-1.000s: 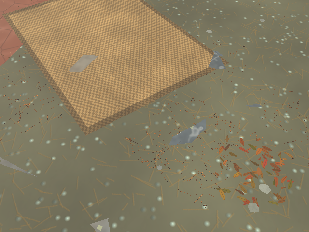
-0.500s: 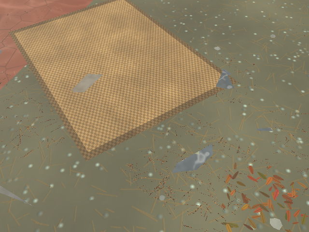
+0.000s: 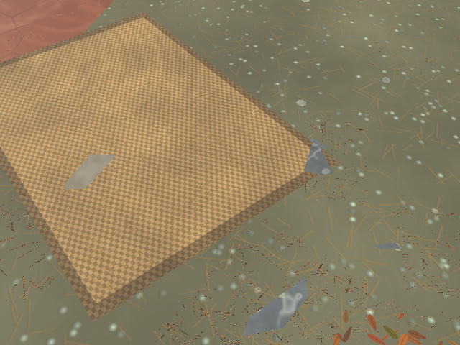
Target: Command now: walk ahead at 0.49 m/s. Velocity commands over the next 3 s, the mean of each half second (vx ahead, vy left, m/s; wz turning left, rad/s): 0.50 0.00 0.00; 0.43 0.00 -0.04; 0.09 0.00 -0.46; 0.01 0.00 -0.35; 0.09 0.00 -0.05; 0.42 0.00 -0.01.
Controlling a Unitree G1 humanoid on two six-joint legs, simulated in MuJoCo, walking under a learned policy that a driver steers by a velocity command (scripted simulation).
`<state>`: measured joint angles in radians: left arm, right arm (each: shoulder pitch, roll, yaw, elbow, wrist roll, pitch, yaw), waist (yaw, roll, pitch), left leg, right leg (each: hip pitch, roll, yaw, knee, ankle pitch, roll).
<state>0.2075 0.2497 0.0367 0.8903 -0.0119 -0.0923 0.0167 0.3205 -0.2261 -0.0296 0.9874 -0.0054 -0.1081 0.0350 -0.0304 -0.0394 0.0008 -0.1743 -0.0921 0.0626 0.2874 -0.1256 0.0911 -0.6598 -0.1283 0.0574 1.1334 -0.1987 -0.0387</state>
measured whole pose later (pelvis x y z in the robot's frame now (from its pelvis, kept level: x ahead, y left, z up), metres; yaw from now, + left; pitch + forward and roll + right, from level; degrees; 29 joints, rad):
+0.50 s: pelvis +0.27 -0.09 +0.00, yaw +1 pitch +1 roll +0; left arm 0.30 0.22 0.04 0.92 0.00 -0.11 -0.03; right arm 0.22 -0.28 -0.04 0.93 0.02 -0.09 0.00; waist 0.02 0.04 0.00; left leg -0.58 0.10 -0.03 1.11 -0.23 0.05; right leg -0.22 0.04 -0.06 0.33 -0.15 -0.07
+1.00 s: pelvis +0.53 -0.01 -0.01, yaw -1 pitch +2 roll -1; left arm 0.30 0.25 0.06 0.98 -0.03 -0.06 0.02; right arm 0.11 -0.23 -0.04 0.88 -0.01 -0.10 0.03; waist 0.02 -0.03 0.05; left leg -0.39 0.00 0.09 0.48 -0.13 0.06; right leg -0.42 -0.01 0.06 1.18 -0.47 0.00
